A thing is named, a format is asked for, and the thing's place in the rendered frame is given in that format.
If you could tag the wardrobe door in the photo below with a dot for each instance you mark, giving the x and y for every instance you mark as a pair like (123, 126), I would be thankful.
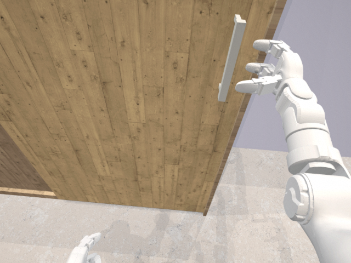
(16, 171)
(116, 101)

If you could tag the robot right upper arm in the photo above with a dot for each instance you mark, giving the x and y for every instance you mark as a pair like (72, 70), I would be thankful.
(321, 204)

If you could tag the left robot hand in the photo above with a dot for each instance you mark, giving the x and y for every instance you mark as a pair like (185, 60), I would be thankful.
(80, 253)

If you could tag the robot right forearm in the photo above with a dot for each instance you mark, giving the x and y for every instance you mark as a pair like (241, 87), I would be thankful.
(310, 148)

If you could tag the right robot hand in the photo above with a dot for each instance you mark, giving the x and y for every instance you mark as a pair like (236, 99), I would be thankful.
(288, 66)

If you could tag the handle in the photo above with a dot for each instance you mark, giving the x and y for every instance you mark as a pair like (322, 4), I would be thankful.
(235, 43)

